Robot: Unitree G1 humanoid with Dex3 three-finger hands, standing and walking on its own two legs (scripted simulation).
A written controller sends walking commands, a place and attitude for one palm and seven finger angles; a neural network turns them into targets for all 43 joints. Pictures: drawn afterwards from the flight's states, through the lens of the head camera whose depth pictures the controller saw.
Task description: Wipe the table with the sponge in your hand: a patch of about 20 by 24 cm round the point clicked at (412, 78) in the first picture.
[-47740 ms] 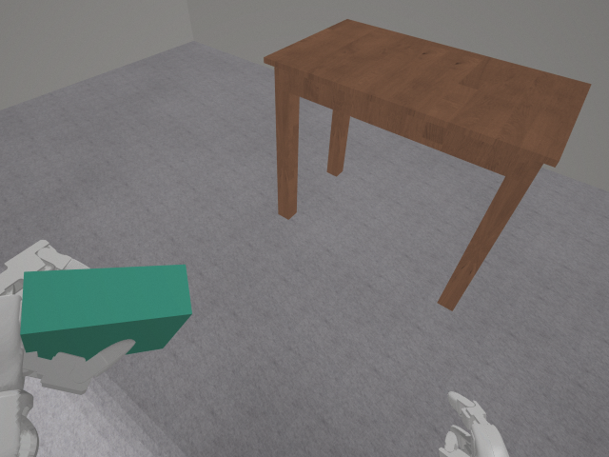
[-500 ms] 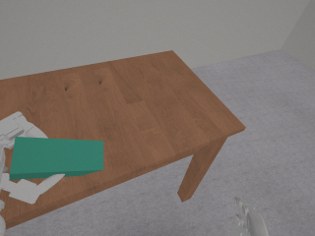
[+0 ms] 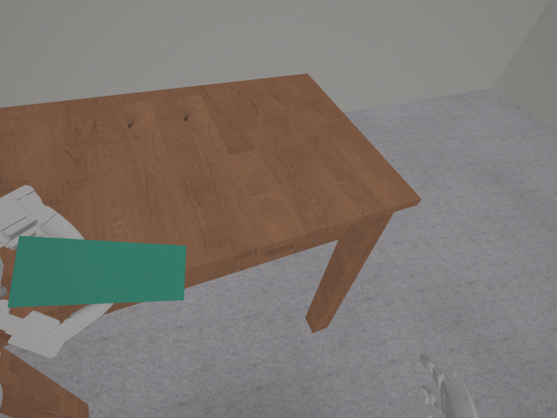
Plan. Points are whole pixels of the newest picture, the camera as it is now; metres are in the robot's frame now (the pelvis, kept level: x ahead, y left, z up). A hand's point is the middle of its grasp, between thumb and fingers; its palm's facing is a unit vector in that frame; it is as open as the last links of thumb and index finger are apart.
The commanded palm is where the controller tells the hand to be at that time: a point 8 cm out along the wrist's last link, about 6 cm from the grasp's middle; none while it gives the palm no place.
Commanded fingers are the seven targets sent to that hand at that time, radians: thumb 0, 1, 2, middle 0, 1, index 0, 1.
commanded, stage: step back with the hand held close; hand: left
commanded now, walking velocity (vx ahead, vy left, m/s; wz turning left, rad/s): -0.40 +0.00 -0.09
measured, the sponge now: (119, 275) +0.23 +0.19 +0.15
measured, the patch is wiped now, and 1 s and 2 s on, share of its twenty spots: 1.00 1.00 1.00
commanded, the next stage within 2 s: stop stepping back and stand still in 0.22 s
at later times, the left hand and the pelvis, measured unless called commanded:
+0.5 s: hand out of the picture +0.03 +0.19 +0.18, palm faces +0.31 -0.86 -0.41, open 9.3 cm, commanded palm -0.01 +0.24 +0.20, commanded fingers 0.00 0.10 1.30 -1.20 -1.60 -1.20 -1.60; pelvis -0.18 -0.03 +0.00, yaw -3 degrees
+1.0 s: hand out of the picture -0.11 +0.21 +0.16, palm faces +0.39 -0.86 -0.33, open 9.3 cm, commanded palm -0.17 +0.25 +0.20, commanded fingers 0.00 0.10 1.30 -1.20 -1.60 -1.20 -1.60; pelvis -0.33 -0.04 -0.02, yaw +1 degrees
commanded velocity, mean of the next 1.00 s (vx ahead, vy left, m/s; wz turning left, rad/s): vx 0.10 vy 0.06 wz -0.02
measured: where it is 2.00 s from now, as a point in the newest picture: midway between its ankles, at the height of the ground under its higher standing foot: outside the picture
